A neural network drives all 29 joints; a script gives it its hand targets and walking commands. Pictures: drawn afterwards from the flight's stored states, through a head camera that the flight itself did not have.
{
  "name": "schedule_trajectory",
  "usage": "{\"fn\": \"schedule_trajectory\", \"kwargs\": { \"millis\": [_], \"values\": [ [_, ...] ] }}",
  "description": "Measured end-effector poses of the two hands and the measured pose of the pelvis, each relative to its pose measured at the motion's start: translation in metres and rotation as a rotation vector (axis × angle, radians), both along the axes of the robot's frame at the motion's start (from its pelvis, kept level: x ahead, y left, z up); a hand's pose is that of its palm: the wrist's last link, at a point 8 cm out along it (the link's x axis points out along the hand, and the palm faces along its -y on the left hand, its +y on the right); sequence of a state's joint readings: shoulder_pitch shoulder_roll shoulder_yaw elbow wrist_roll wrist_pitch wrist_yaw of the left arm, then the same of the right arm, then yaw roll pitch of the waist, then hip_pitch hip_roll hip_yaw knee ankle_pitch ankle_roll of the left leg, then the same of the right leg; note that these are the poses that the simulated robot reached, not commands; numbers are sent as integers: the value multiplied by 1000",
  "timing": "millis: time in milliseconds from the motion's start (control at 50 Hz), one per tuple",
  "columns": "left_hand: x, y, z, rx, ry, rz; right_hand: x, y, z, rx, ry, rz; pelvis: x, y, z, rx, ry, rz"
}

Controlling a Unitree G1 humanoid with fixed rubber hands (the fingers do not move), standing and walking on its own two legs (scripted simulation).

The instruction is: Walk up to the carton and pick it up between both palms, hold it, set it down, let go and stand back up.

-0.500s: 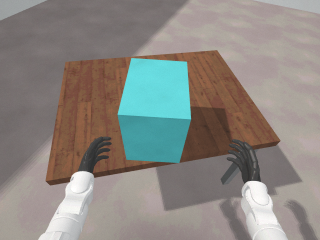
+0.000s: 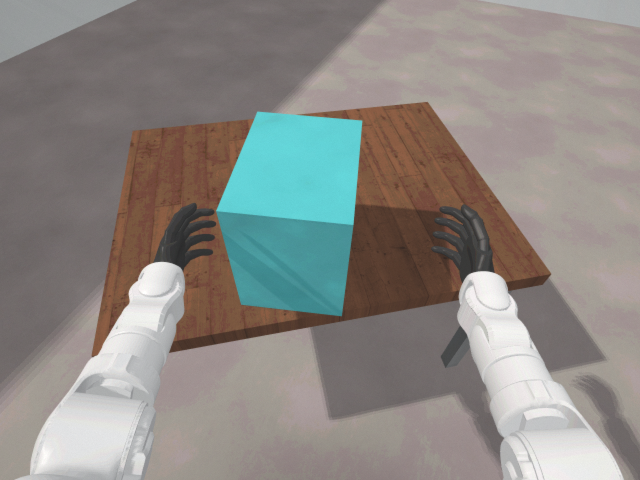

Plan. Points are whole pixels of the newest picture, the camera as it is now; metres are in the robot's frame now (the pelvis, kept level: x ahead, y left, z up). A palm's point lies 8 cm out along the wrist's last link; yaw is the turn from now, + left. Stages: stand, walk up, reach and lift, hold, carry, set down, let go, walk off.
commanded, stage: reach and lift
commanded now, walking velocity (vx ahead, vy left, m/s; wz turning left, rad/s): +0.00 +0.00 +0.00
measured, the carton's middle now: (300, 215) +0.57 +0.04 -0.06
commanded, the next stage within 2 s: none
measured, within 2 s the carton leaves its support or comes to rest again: neither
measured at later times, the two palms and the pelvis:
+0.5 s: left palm (177, 205) +0.44 +0.21 +0.09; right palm (453, 222) +0.42 -0.18 +0.08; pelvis +0.01 +0.00 +0.00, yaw +0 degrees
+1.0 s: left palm (190, 175) +0.49 +0.19 +0.11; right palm (447, 208) +0.45 -0.18 +0.07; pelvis +0.02 +0.00 +0.00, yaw -1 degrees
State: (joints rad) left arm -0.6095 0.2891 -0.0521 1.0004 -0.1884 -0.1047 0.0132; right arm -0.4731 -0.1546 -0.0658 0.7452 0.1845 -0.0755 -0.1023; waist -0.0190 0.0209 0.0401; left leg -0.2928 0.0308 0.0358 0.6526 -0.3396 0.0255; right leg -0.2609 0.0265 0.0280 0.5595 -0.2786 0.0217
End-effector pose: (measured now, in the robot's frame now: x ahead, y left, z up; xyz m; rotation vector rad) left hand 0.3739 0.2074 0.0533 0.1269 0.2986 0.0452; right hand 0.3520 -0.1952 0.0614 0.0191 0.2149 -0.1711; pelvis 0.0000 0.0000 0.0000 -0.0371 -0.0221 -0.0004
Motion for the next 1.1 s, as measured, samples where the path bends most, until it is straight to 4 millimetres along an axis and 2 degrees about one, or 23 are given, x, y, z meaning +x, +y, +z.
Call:
{"fn": "schedule_trajectory", "kwargs": {
  "millis": [80, 280, 580, 660, 860, 1000, 1100],
  "values": [
    [12, 3, 8, -4, -19, 5, 14, 3, 6, -8, 3, 3, 4, 0, 0, 0, 27, -1],
    [38, 5, 23, 7, -34, 13, 30, 5, -6, 3, 65, -3, 10, 0, 0, 0, 81, -3],
    [80, -4, 44, -15, -54, 18, 79, 21, 22, -1, 10, 32, 15, 0, -1, 1, 191, -7],
    [91, -9, 52, -17, -73, 7, 89, 22, 24, -8, 25, 32, 17, 0, -2, 1, 209, -8],
    [111, -16, 56, -20, -51, 2, 99, 16, 15, -5, 60, 9, 22, -1, -3, 1, 265, -10],
    [113, -15, 52, -16, -63, 3, 99, 14, 9, -3, 53, -1, 23, -1, -4, 1, 291, -11],
    [113, -13, 49, -12, -85, 1, 92, 11, -8, -1, 92, -15, 20, -1, -4, 1, 306, -11]
  ]
}}
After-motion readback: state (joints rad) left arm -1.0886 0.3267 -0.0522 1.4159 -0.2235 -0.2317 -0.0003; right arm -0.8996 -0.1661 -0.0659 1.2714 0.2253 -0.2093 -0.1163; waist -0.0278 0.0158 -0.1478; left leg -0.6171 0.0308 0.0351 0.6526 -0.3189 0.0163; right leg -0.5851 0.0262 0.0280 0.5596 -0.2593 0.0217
